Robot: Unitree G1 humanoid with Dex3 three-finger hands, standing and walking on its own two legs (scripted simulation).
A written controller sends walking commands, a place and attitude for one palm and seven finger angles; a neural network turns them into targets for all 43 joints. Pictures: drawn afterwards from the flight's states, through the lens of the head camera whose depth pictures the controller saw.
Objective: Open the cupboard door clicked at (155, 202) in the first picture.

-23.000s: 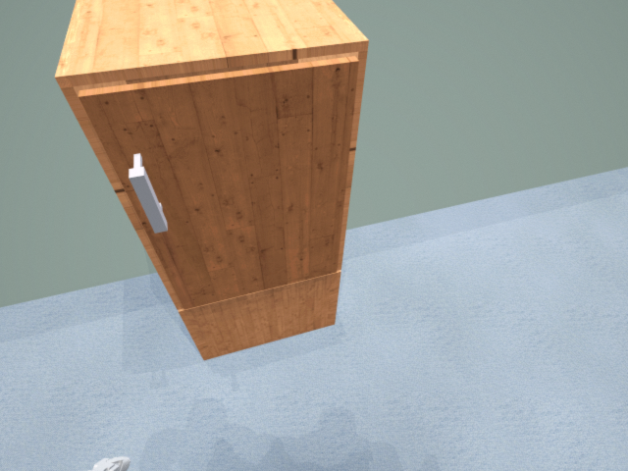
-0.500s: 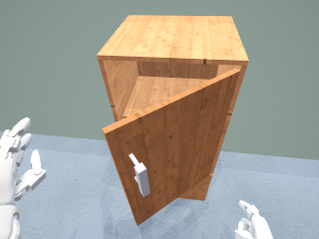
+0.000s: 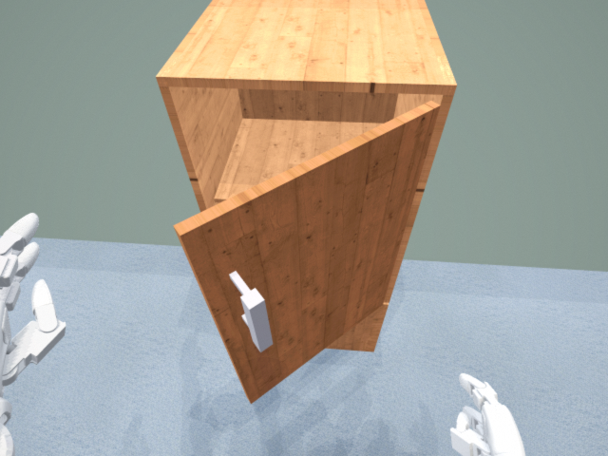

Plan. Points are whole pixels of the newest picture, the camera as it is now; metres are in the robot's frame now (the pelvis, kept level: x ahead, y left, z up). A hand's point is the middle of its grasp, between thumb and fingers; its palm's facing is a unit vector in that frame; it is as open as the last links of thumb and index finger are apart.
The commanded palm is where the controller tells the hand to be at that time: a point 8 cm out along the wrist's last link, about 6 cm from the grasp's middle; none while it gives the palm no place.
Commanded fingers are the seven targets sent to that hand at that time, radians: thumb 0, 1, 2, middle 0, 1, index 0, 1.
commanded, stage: step back with the hand held close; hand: left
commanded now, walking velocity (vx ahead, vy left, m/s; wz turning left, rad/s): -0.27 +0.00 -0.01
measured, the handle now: (250, 311) +0.30 +0.11 +0.01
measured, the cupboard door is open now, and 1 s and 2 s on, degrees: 42 42 42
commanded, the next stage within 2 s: stop stepping back and stand still in 1.10 s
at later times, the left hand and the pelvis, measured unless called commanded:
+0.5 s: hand out of the picture +0.13 +0.30 +0.14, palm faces +0.42 -0.77 -0.49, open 7.4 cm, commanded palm +0.07 +0.34 +0.17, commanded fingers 0.00 0.90 0.90 -0.20 -0.30 -0.20 -0.30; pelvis -0.07 +0.04 -0.02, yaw +0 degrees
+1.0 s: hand out of the picture +0.07 +0.32 +0.15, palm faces +0.42 -0.76 -0.49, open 7.4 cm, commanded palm -0.02 +0.35 +0.17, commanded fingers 0.00 0.90 0.90 -0.20 -0.30 -0.20 -0.30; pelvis -0.14 +0.04 -0.02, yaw +4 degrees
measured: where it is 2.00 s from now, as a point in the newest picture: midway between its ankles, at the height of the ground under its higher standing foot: outside the picture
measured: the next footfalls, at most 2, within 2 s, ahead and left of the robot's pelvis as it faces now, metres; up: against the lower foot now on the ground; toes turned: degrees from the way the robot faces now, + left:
left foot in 0.92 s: -0.06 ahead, +0.15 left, +0.00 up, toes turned +3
right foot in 1.32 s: -0.27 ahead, -0.10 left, +0.00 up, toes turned -3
